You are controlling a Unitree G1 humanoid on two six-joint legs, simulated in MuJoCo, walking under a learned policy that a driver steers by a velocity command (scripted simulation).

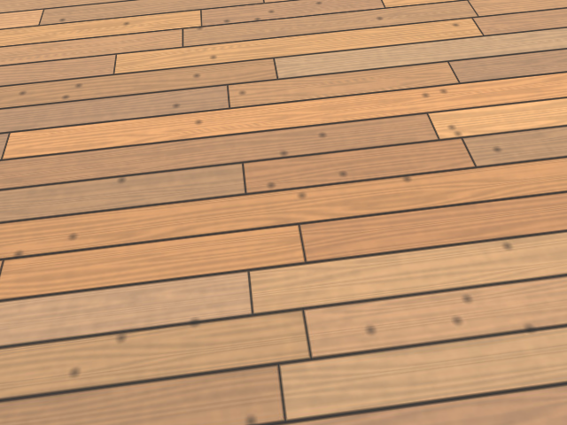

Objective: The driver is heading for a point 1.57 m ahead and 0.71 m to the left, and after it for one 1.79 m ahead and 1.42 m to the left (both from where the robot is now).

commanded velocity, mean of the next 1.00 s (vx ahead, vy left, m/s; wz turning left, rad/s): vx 0.50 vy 0.00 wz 0.48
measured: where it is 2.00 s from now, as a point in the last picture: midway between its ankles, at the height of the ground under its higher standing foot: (140, 234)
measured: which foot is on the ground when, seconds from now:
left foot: up 0.00-0.14, down 0.16-0.64, up 0.66-1.00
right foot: down 0.00-0.16, up 0.18-0.62, down 0.64-1.00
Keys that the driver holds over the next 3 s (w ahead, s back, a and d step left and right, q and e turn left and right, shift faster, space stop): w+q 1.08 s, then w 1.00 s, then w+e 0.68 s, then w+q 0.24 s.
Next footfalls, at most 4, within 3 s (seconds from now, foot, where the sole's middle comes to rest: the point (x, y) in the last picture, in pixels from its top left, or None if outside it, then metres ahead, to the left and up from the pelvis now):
0.16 left None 0.29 0.14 -0.78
0.64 right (320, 376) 0.60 0.01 -0.78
1.16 left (174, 333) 0.70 0.38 -0.78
1.70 right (183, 217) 1.09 0.43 -0.78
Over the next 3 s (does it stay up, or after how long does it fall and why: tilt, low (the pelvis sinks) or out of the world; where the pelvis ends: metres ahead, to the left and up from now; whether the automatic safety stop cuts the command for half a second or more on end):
stays up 1.45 0.78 0.00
